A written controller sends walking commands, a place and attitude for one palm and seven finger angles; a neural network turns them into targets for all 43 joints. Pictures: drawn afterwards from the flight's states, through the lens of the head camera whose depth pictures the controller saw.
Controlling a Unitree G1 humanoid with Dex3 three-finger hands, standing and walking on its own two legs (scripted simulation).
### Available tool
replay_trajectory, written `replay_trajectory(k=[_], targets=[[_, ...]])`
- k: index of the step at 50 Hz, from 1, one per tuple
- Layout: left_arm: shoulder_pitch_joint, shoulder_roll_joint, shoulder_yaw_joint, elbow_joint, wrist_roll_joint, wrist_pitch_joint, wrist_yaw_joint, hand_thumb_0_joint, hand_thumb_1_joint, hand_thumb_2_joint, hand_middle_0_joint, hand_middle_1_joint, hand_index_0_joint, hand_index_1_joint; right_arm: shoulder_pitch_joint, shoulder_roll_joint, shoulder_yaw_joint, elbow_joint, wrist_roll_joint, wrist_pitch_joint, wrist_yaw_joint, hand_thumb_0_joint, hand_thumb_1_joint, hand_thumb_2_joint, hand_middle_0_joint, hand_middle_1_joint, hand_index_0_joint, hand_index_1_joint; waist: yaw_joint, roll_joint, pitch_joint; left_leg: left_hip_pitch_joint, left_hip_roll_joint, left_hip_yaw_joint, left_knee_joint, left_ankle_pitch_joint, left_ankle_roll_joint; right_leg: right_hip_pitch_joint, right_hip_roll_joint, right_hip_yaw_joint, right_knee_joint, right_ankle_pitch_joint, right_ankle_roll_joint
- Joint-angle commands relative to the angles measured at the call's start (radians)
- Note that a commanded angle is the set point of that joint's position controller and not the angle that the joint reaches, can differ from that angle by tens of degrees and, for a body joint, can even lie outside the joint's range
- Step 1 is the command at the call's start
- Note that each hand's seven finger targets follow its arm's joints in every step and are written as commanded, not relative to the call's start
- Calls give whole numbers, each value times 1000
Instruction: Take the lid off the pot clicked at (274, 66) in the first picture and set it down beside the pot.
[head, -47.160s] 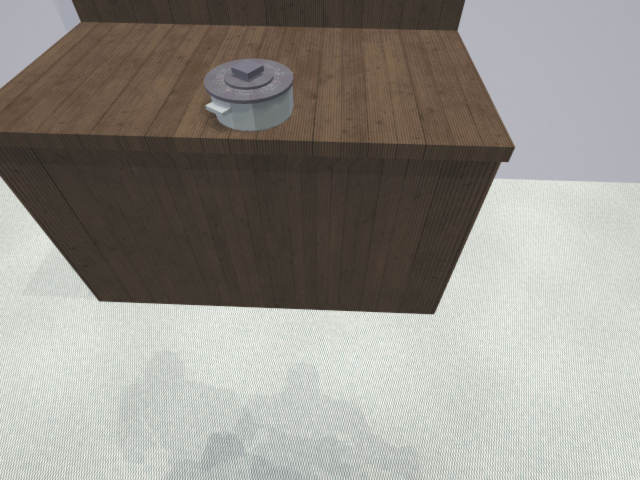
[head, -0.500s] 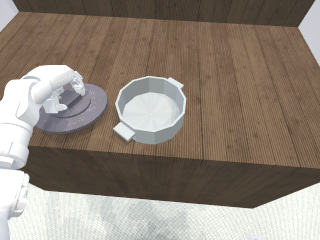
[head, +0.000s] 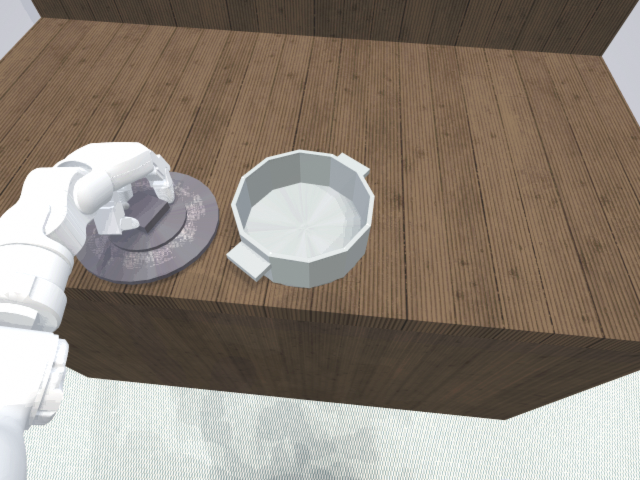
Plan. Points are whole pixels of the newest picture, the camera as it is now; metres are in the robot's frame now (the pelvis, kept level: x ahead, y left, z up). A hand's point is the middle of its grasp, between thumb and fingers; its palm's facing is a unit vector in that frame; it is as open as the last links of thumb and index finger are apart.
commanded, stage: lower the lid onto the table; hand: left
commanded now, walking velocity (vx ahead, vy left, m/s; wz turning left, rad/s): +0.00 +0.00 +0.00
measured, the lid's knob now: (142, 211) +0.45 +0.26 +0.03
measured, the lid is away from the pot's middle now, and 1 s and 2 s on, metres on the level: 0.23 0.22 0.22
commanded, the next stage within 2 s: open the fingers wide in 0.24 s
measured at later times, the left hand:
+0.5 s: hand (132, 203) +0.44 +0.26 +0.06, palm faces -0.43 -0.03 -0.90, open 5.7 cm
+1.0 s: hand (125, 194) +0.45 +0.27 +0.06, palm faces -0.39 -0.08 -0.92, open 7.8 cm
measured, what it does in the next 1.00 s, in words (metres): stands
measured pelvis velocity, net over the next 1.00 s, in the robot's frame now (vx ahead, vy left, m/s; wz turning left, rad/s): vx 0.00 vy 0.00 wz -0.04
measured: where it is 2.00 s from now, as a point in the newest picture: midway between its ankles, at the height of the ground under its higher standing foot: outside the picture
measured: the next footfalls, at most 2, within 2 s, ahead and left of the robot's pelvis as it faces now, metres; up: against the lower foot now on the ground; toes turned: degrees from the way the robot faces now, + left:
none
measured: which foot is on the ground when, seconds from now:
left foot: down 0.00-1.00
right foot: down 0.00-1.00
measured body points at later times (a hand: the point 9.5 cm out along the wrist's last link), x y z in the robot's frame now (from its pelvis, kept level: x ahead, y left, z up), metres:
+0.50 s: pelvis +0.00 +0.00 -0.01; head +0.08 +0.00 +0.43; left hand +0.46 +0.26 +0.11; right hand +0.03 -0.28 -0.14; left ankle -0.03 +0.05 -0.74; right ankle -0.02 -0.14 -0.74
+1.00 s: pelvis +0.00 +0.00 -0.01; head +0.08 +0.01 +0.43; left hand +0.47 +0.27 +0.12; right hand +0.05 -0.27 -0.14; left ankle -0.03 +0.05 -0.74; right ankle -0.02 -0.14 -0.74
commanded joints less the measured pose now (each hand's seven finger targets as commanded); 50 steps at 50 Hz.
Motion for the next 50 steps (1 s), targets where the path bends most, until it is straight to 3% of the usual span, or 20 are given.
replay_trajectory(k=[1,2,4,7,9,12,14,16,18,22,24,25,30,33,34,36,42,44,46,50], targets=[[-475,292,124,-111,-5,-14,55,0,320,1351,-947,-703,-964,-727,71,-170,-43,-64,5,-10,-17,0,-900,-900,200,300,200,300,-27,17,-405,292,49,-68,9,498,-49,16,48,-3,12,266,-63],[-491,336,155,-129,-4,-21,64,0,320,1351,-947,-703,-964,-727,74,-176,-44,-62,5,-8,-18,0,-900,-900,200,300,200,300,-21,30,-421,297,50,-68,15,530,-48,26,45,1,19,290,-66],[-492,284,120,-157,0,-24,65,0,320,1351,-947,-703,-964,-727,72,-165,-49,-72,-1,-9,-17,0,-900,-900,200,300,200,300,-24,65,-472,337,48,-75,28,581,-54,21,47,3,28,300,-64],[-423,270,114,-41,-1,-27,63,0,320,1351,-947,-703,-964,-727,89,-170,-45,-63,7,-10,-16,0,-900,-900,200,300,200,300,-30,26,-392,279,51,-70,40,558,-54,-23,52,-2,34,278,-65],[-443,279,112,-26,6,-21,63,0,320,1351,-947,-703,-964,-727,92,-175,-42,-61,7,-4,-17,0,-900,-900,200,300,200,300,-33,11,-386,239,48,-59,35,482,-46,-26,51,-1,38,261,-64],[-496,245,82,-130,16,-32,64,0,320,1351,-947,-703,-964,-727,88,-172,-51,-71,2,-1,-13,0,-900,-900,200,300,200,300,-30,87,-449,319,54,-79,55,607,-62,-46,54,1,50,284,-68],[-413,258,110,-37,21,-36,68,0,320,1351,-947,-703,-964,-727,109,-169,-50,-68,1,-2,-10,0,-900,-900,200,300,200,300,-31,61,-426,302,57,-87,69,606,-68,-76,60,-7,59,251,-65],[-380,274,123,19,9,-34,68,0,320,1351,-947,-703,-964,-727,115,-172,-45,-69,6,2,-14,0,-900,-900,200,300,200,300,-34,0,-394,222,50,-63,61,502,-50,-58,57,-4,60,246,-64],[-347,320,177,-91,12,-71,76,0,312,1334,-932,-707,-949,-729,112,-176,-51,-92,-12,15,-14,0,-900,-900,200,300,200,300,-12,-20,-435,191,46,-53,64,503,-46,-26,52,7,61,270,-71],[-366,226,104,-115,14,-83,85,0,277,1266,-873,-721,-889,-741,107,-168,-57,-85,-7,30,-12,0,-900,-900,200,300,200,300,-30,34,-395,242,61,-67,79,560,-56,-103,58,1,60,247,-71],[-339,362,208,-58,24,-77,106,0,259,1234,-844,-726,-859,-745,121,-176,-53,-86,-3,36,-16,0,-900,-900,200,300,200,300,-17,0,-410,190,53,-52,76,484,-46,-70,59,6,69,235,-72],[-348,377,214,-72,24,-72,112,0,250,1218,-830,-729,-844,-747,115,-174,-49,-93,-3,36,-17,0,-900,-900,200,300,200,300,-14,16,-432,177,46,-44,69,455,-42,-47,56,10,71,243,-75],[-359,306,151,-85,30,-57,112,0,199,1149,-763,-733,-775,-749,112,-167,-51,-92,0,37,-10,0,-900,-900,200,300,200,300,-23,42,-419,196,50,-50,80,483,-51,-82,58,4,71,233,-74],[-336,355,182,-34,48,-53,118,0,166,1114,-727,-729,-737,-743,117,-171,-43,-94,3,35,-10,0,-900,-900,200,300,200,300,-18,41,-408,171,46,-53,83,463,-54,-87,61,3,83,219,-77],[-352,328,157,-46,44,-49,114,0,154,1103,-715,-727,-725,-741,112,-168,-44,-96,4,35,-10,0,-900,-900,200,300,200,300,-22,30,-407,168,46,-49,85,463,-50,-84,61,2,82,230,-76],[-314,342,172,-24,42,-45,111,0,130,1083,-692,-722,-701,-734,110,-166,-44,-106,6,34,-10,0,-900,-900,200,300,200,300,-21,14,-401,147,42,-41,88,446,-46,-67,60,7,79,236,-74],[-294,339,180,-58,38,-57,100,0,57,1025,-627,-699,-633,-708,102,-164,-45,-123,3,34,-4,0,-900,-900,200,300,200,300,-12,48,-422,188,49,-54,101,538,-54,-82,59,6,88,254,-75],[-277,357,193,-29,37,-52,99,0,33,1007,-606,-690,-611,-697,105,-165,-43,-123,4,41,-3,0,-900,-900,200,300,200,300,-13,16,-411,152,46,-47,99,491,-51,-71,61,5,90,242,-72],[-284,320,157,-5,32,-43,96,0,7,990,-586,-679,-591,-685,104,-164,-41,-124,8,42,-5,0,-900,-900,200,300,200,300,-22,-5,-382,122,45,-44,88,426,-46,-87,61,3,86,214,-71],[-279,375,195,-10,48,-45,96,0,-45,959,-548,-653,-551,-657,115,-167,-41,-129,8,41,-4,0,-900,-900,200,300,200,300,-11,5,-399,119,40,-39,96,456,-47,-67,63,7,94,236,-76]])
